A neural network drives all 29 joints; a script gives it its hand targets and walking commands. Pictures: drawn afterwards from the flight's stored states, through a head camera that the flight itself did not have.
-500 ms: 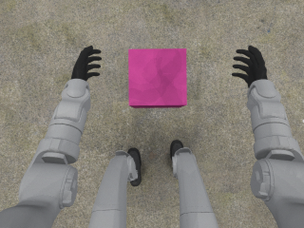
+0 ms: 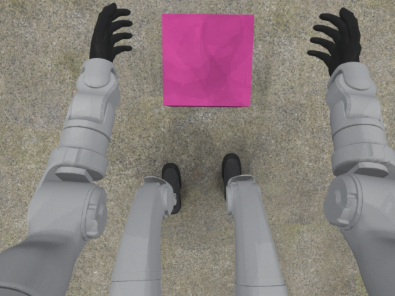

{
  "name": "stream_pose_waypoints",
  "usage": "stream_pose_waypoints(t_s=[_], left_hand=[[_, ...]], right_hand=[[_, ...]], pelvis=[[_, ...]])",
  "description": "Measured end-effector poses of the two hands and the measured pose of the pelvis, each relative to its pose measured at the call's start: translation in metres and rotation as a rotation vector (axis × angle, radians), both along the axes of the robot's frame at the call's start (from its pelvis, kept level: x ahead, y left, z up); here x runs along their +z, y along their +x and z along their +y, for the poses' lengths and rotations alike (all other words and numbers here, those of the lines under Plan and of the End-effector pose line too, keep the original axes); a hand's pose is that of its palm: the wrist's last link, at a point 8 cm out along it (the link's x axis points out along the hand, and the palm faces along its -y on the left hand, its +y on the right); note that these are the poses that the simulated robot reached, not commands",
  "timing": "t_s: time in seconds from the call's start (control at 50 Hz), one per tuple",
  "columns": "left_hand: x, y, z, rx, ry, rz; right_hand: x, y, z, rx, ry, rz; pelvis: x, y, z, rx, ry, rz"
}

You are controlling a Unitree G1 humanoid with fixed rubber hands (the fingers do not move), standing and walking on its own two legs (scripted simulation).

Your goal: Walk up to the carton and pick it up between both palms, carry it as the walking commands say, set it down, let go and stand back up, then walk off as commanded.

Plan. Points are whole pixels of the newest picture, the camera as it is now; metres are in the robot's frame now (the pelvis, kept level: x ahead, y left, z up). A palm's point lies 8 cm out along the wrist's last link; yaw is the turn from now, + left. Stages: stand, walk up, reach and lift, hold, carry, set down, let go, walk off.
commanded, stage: reach and lift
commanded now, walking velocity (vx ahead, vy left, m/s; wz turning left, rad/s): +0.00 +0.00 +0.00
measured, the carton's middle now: (206, 68) +0.53 -0.01 -0.54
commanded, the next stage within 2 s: none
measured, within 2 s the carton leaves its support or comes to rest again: neither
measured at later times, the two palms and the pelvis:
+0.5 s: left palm (133, 79) +0.47 +0.17 -0.34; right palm (290, 72) +0.49 -0.22 -0.35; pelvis -0.06 -0.01 -0.15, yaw +3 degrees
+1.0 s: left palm (145, 82) +0.47 +0.16 -0.45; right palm (278, 83) +0.48 -0.23 -0.46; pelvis -0.06 -0.01 -0.25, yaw +5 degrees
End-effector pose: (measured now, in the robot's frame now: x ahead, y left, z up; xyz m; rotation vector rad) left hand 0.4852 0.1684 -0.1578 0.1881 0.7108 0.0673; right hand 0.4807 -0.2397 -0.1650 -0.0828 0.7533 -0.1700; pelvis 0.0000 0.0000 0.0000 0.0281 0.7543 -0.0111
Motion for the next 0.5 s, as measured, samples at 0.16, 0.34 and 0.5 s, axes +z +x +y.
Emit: stream_pose_waypoints(t_s=[0.16,0.34,0.5], left_hand=[[-0.047,0.003,-0.008,0.004,-0.012,-0.026],[-0.123,-0.012,-0.013,0.062,-0.038,0.015],[-0.184,-0.016,0.002,0.119,-0.050,0.012]], right_hand=[[-0.052,0.007,0.008,-0.005,0.005,-0.041],[-0.112,0.013,0.004,-0.022,-0.033,-0.079],[-0.182,0.010,0.021,0.006,-0.023,-0.035]], pelvis=[[-0.048,-0.024,-0.003,0.015,0.014,0.035],[-0.098,-0.048,-0.008,0.024,0.026,-0.081],[-0.145,-0.060,-0.009,0.034,0.029,-0.141]])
